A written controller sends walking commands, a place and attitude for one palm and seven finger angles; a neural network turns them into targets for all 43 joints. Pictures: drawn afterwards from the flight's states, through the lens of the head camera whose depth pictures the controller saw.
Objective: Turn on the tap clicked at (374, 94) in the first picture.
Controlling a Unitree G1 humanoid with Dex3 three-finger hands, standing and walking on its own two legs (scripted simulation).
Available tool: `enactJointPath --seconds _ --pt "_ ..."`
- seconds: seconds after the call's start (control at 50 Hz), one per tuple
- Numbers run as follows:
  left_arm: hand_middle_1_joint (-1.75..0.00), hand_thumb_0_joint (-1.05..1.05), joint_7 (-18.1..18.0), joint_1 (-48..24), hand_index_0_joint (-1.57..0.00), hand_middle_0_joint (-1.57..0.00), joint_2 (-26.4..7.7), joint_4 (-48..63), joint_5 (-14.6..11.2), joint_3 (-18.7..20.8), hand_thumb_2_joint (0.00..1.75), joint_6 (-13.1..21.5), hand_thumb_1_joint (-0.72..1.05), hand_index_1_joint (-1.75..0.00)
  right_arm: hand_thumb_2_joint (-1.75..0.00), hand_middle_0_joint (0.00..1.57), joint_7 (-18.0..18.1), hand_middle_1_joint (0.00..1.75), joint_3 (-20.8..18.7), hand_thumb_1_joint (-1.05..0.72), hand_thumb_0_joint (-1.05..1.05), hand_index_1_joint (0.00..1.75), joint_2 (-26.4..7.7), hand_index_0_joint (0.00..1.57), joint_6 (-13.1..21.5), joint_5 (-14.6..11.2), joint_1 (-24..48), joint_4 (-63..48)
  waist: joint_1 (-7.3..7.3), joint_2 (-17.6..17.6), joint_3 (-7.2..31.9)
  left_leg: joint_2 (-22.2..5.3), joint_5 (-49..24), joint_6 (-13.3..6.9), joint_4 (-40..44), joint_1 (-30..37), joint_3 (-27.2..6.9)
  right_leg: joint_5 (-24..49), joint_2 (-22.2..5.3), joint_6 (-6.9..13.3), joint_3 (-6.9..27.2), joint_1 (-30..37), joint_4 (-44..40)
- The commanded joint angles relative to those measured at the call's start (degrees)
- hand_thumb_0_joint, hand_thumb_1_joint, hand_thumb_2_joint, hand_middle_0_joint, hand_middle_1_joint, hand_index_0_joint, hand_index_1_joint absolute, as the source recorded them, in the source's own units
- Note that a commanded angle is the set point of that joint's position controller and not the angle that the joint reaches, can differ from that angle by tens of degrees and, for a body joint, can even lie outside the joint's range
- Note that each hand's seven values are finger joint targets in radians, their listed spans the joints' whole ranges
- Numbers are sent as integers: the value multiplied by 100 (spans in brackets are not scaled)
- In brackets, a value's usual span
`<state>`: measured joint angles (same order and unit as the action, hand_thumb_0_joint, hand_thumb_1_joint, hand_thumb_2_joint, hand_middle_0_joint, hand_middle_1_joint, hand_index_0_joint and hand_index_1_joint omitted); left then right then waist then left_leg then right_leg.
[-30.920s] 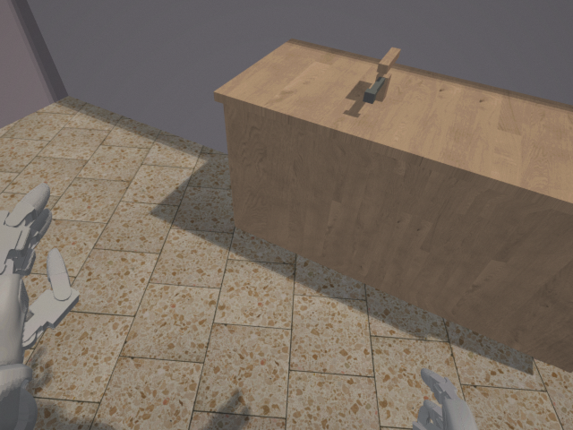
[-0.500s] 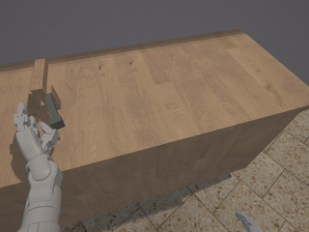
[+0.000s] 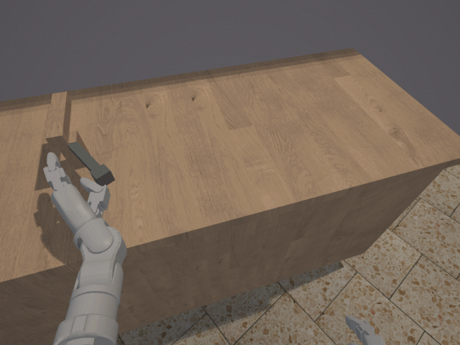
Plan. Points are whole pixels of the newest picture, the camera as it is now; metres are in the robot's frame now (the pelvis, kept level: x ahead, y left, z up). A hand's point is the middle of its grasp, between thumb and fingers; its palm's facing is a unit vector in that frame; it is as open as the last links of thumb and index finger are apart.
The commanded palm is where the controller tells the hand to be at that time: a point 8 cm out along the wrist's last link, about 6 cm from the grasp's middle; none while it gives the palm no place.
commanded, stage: push the lever round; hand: left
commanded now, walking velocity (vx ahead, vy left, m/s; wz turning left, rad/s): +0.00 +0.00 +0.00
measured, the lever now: (102, 176) +0.39 +0.25 +0.07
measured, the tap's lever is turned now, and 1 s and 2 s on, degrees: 29 54 81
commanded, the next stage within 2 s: lift the hand up off the lever in 1.66 s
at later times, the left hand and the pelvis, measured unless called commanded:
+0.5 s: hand (127, 180) +0.39 +0.21 +0.07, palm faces +0.77 -0.64 -0.06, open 7.6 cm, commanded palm +0.34 +0.22 +0.07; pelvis -0.01 +0.00 +0.00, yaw +1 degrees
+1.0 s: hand (139, 169) +0.41 +0.19 +0.07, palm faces +0.83 -0.56 -0.08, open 7.6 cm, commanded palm +0.36 +0.20 +0.07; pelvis +0.00 -0.02 -0.01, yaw +1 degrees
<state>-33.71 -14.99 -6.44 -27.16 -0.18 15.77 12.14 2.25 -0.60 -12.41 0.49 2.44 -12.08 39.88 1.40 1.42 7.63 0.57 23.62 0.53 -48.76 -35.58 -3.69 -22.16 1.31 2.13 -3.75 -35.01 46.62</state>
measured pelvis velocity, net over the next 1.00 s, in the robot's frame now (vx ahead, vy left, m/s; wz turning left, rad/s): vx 0.00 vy -0.02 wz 0.02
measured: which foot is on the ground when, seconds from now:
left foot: down 0.00-1.00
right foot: down 0.00-1.00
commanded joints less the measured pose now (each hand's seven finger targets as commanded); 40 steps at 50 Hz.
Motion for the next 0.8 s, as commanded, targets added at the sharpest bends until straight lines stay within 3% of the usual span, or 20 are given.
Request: enactJointPath --seconds 0.0,0.02,0.06,0.1,0.16,0.22,0.26,0.28,0.32,0.36,0.4,0.54,0.56,0.6,0.64,0.66,0.68,0.7,0.76,0.78 --pt "-15 0 -193 -1740 -15 -15 -848 1337 233 6 90 375 90 -15 -90 20 23 30 -291 -90 0 30 -764 20 191 -6 291 -720 -2 -55 1598 27 -1567 -94 559 596 91 1653 -101 -40 217 1164 -648" --pt "-15 0 -217 -1762 -15 -15 -663 1325 240 -150 90 369 90 -15 -90 20 16 30 -284 -90 0 30 -745 20 192 7 308 -722 28 -40 1533 30 -1567 -99 554 606 109 1686 -102 -51 215 1134 -656" --pt "-15 0 -312 -1788 -15 -15 -875 1278 292 61 90 353 90 -15 -90 20 26 30 -290 -90 0 30 -764 20 178 10 321 -670 -25 145 1496 32 -1501 -84 561 539 74 1562 -104 -27 230 1099 -654" --pt "-15 0 -354 -2047 -15 -15 -501 1301 324 -318 90 357 90 -15 -90 20 4 30 -286 -90 0 30 -728 20 178 15 358 -663 90 62 1442 14 -1485 -84 557 629 72 1508 -109 -34 188 989 -660" --pt "-15 0 -509 -2212 -15 -15 -559 1203 382 -224 90 349 90 -15 -90 20 22 30 -300 -90 0 30 -745 20 188 36 407 -588 77 98 1410 8 -1356 -77 565 596 33 1311 -102 -20 185 906 -676" --pt "-15 0 -629 -2476 -15 -15 -247 1091 432 -501 90 345 90 -15 -90 20 -8 30 -298 -90 0 30 -713 20 210 60 424 -564 136 -6 1479 14 -1337 -70 549 633 37 1274 -109 -22 152 859 -658" --pt "-15 0 -749 -2350 -15 -15 -436 972 482 -241 90 323 90 -15 -90 20 -9 30 -324 -90 0 30 -731 20 197 84 410 -518 40 -6 1568 7 -1414 -49 552 610 7 1290 -97 -4 134 907 -629" --pt "-15 0 -765 -2594 -15 -15 -191 1004 504 -525 90 310 90 -15 -90 20 -31 30 -301 -90 0 30 -701 20 187 83 446 -544 129 93 1619 17 -1391 -50 537 650 31 1282 -123 -16 140 857 -611" --pt "-15 0 -875 -2749 -15 -15 -159 754 523 -481 90 267 90 -15 -90 20 -36 30 -304 -90 0 30 -688 20 192 103 450 -489 146 -58 1533 15 -1268 -62 527 567 43 1162 -118 -27 131 791 -648" --pt "-15 0 -1000 -2832 -15 -15 -439 609 560 -159 90 232 90 -15 -90 20 -19 30 -312 -90 0 30 -706 20 153 122 443 -432 100 -80 1536 16 -1227 -61 542 490 40 1140 -123 -25 149 851 -681" --pt "-15 0 -1074 -3032 -15 -15 -226 521 584 -342 90 215 90 -15 -90 20 -49 30 -303 -90 0 30 -665 20 133 134 459 -456 158 -203 1613 22 -1224 -69 521 483 56 1154 -141 -38 142 861 -675" --pt "-15 0 -1362 -3391 -15 -15 -201 170 715 -207 90 168 90 -15 -90 20 -141 30 -322 -90 0 30 -624 20 60 217 362 -407 158 -99 1824 28 -1407 -55 427 418 111 1415 -155 -35 130 938 -607" --pt "-15 0 -1422 -3229 -15 -15 -352 35 728 35 90 140 90 -15 -90 20 -146 30 -341 -90 0 30 -649 20 45 240 328 -371 74 -85 1848 42 -1485 -49 425 387 88 1483 -133 -23 114 963 -584" --pt "-15 0 -1445 -3335 -15 -15 -53 95 732 -236 90 135 90 -15 -90 20 -204 30 -337 -90 0 30 -605 20 21 245 313 -423 142 -103 1872 35 -1565 -52 387 401 129 1614 -151 -34 96 972 -549" --pt "-15 0 -1503 -3532 -15 -15 -127 -72 759 -163 90 115 90 -15 -90 20 -211 30 -340 -90 0 30 -616 20 2 245 313 -375 214 -184 1779 25 -1427 -63 368 298 129 1505 -161 -52 124 903 -598" --pt "-15 0 -1558 -3551 -15 -15 -303 -104 786 58 90 110 90 -15 -90 20 -199 30 -356 -90 0 30 -647 20 -3 267 288 -336 155 -140 1774 24 -1431 -59 382 285 94 1478 -145 -37 116 890 -586" --pt "-15 0 -1563 -3665 -15 -15 -112 -28 789 -137 90 120 90 -15 -90 20 -227 30 -351 -90 0 30 -618 20 -4 265 288 -375 226 -102 1832 29 -1431 -71 371 327 128 1468 -152 -52 110 871 -579" --pt "-15 0 -1584 -3714 -15 -15 -133 -187 801 -118 90 106 90 -15 -90 20 -230 30 -349 -90 0 30 -617 20 -2 262 269 -351 237 -282 1757 26 -1371 -75 377 251 122 1437 -157 -53 110 889 -605" --pt "-15 0 -1674 -3754 -15 -15 -269 -208 858 78 90 122 90 -15 -90 20 -234 30 -386 -90 0 30 -638 20 2 296 226 -303 166 -125 1906 44 -1391 -76 346 239 128 1495 -147 -45 134 923 -583" --pt "-15 0 -1677 -3908 -15 -15 -114 -160 863 -88 90 127 90 -15 -90 20 -260 30 -369 -90 0 30 -611 20 -10 293 210 -319 247 -97 1964 34 -1473 -75 337 311 135 1581 -166 -50 117 921 -558"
